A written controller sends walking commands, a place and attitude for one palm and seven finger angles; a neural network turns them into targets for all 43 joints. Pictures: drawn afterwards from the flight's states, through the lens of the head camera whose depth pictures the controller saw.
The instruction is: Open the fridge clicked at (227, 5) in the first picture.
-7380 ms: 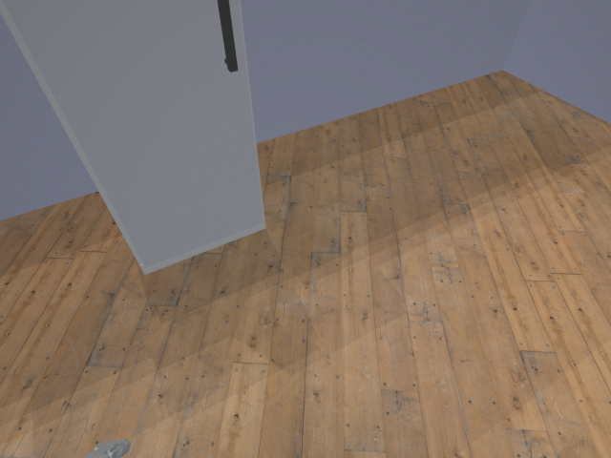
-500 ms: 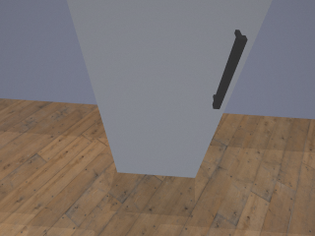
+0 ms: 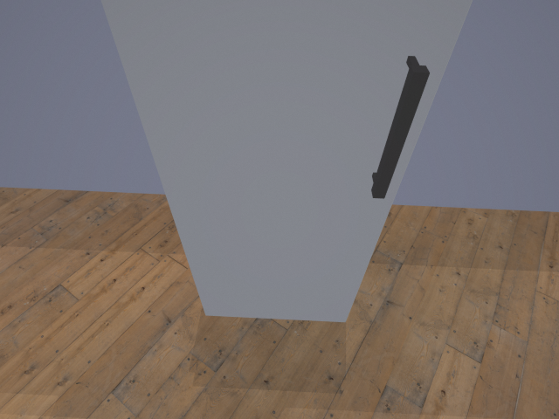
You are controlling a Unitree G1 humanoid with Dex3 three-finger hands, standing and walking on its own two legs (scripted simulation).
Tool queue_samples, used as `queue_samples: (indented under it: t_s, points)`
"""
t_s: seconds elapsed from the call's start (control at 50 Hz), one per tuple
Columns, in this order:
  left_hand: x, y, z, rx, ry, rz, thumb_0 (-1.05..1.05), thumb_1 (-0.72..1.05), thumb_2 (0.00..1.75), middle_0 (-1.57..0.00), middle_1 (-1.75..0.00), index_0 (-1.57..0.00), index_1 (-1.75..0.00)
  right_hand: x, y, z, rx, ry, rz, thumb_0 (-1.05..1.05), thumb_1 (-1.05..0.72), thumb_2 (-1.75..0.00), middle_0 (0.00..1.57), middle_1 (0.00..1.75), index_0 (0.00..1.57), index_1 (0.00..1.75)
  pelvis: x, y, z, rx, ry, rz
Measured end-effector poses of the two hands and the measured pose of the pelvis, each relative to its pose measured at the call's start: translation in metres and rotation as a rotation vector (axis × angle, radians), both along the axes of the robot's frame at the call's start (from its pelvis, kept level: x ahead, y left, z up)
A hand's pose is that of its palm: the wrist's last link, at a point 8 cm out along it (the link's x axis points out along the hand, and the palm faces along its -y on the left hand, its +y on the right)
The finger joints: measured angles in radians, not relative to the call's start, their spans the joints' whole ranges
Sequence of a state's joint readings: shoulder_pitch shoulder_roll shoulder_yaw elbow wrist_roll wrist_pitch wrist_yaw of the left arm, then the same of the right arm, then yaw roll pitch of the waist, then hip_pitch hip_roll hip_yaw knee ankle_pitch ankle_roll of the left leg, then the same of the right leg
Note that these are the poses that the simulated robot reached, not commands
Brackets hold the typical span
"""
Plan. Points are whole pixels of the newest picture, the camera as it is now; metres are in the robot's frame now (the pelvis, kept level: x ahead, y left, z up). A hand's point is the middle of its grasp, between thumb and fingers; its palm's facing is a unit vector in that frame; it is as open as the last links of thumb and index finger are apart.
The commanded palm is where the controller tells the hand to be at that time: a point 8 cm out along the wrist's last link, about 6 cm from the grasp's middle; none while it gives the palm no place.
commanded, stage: shuffle to correct the standing spot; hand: right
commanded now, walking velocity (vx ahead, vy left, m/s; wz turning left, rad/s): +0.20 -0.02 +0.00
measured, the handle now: (393, 134) +0.53 -0.16 +0.14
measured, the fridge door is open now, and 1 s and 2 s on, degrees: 0 0 0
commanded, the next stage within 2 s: come to a stop and stand still in 0.10 s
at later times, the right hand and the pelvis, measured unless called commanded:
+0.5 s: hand (393, 413) +0.18 -0.18 -0.17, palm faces +0.04 +0.96 -0.28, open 7.3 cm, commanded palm none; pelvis +0.09 +0.02 -0.01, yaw -3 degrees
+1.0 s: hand out of the picture +0.09 -0.24 -0.17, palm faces +0.06 +0.96 -0.26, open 7.3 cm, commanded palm none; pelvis +0.08 -0.04 -0.01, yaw -1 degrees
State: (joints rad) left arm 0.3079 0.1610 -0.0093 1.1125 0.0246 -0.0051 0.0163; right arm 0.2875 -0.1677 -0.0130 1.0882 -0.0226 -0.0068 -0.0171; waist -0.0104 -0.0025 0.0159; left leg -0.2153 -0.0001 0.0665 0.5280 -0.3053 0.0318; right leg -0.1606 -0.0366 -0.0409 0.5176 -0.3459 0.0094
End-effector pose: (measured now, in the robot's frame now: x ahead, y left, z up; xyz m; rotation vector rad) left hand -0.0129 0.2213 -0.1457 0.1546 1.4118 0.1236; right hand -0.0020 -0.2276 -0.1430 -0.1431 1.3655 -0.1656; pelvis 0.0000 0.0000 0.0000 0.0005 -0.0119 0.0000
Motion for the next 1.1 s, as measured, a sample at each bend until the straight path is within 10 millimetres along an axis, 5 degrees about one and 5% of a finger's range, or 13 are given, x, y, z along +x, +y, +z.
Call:
queue_samples:
  t_s: [0.14,0.2,0.32,0.4,0.52,0.66,0.76,0.92,1.1]
  points:
    - [0.002,-0.021,0.001,0.009,0.04,0.03,0.0,0.91,0.9,-0.2,-0.3,-0.2,-0.3,-0.013,-0.004,-0.015,0.048,0.099,-0.038,0.0,-0.91,-0.9,0.2,0.3,0.2,0.29,0.027,-0.014,-0.007,-0.001,0.011,0.007]
    - [-0.002,-0.03,0.002,0.006,0.052,0.061,0.0,0.91,0.9,-0.2,-0.3,-0.2,-0.3,0.0,-0.006,-0.014,0.046,0.137,-0.013,0.0,-0.91,-0.9,0.2,0.3,0.2,0.29,0.04,-0.016,-0.007,-0.001,0.013,0.014]
    - [-0.022,-0.041,0.01,-0.039,0.191,0.087,0.0,0.91,0.9,-0.2,-0.3,-0.2,-0.3,0.08,-0.007,-0.003,0.001,0.038,0.019,0.02,-0.94,-0.9,0.2,0.3,0.2,0.29,0.064,-0.007,-0.001,-0.001,0.022,-0.009]
    - [-0.021,-0.031,0.003,-0.069,0.279,0.097,0.0,0.9,0.9,-0.2,-0.3,-0.2,-0.3,0.14,-0.006,0.001,-0.052,-0.099,0.033,0.02,-0.95,-0.9,0.2,0.3,0.2,0.29,0.083,0.008,-0.009,-0.023,0.011,-0.026]
    - [0.039,0.009,-0.011,-0.022,0.195,0.086,0.0,0.91,0.9,-0.2,-0.3,-0.2,-0.3,0.176,0.004,0.01,-0.088,-0.193,0.039,0.01,-0.93,-0.9,0.2,0.3,0.2,0.29,0.088,0.02,-0.009,-0.035,0.001,-0.055]
    - [0.14,0.03,0.001,0.031,-0.092,0.002,0.0,0.91,0.9,-0.2,-0.3,-0.19,-0.3,0.162,0.015,0.009,-0.037,-0.184,0.022,0.0,-0.92,-0.9,0.2,0.3,0.21,0.29,0.078,0.016,-0.002,-0.041,0.014,-0.044]
    - [0.179,0.02,0.012,0.052,-0.253,-0.063,0.0,0.91,0.9,-0.2,-0.3,-0.19,-0.3,0.137,0.0,-0.003,-0.019,-0.17,0.013,0.0,-0.92,-0.9,0.2,0.3,0.21,0.3,0.07,0.003,-0.009,-0.007,0.005,-0.045]
    - [0.189,-0.009,0.023,0.055,-0.39,-0.075,0.0,0.91,0.9,-0.2,-0.3,-0.2,-0.3,0.099,-0.041,-0.002,-0.051,-0.146,0.005,0.0,-0.91,-0.9,0.2,0.3,0.21,0.3,0.073,-0.027,-0.013,0.001,-0.02,-0.024]
    - [0.164,-0.032,0.011,0.01,-0.299,-0.063,0.0,0.9,0.9,-0.2,-0.3,-0.2,-0.3,0.071,-0.066,0.008,-0.083,-0.064,-0.006,0.01,-0.91,-0.9,0.2,0.3,0.2,0.29,0.079,-0.042,-0.007,-0.002,-0.026,-0.011]
